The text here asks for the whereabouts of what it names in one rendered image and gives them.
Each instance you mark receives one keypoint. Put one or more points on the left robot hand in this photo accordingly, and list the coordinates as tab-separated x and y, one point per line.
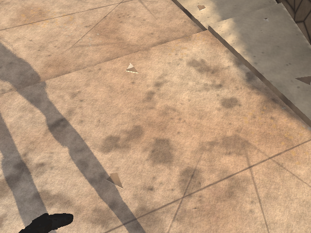
46	223

